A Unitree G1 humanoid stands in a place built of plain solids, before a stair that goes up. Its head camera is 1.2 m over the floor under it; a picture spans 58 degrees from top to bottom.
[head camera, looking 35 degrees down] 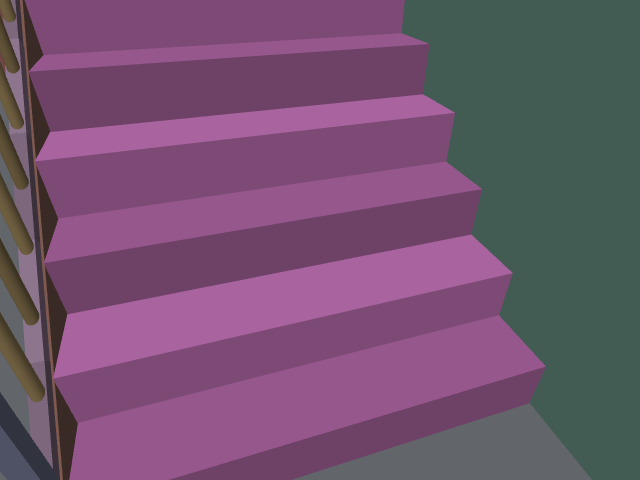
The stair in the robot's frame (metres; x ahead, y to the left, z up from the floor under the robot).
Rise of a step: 0.18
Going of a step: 0.22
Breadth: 1.27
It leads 18 degrees to the left of straight ahead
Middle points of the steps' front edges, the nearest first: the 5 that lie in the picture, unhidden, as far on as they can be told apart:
0.63 -0.05 0.18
0.84 0.02 0.36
1.05 0.08 0.53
1.25 0.15 0.71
1.46 0.22 0.89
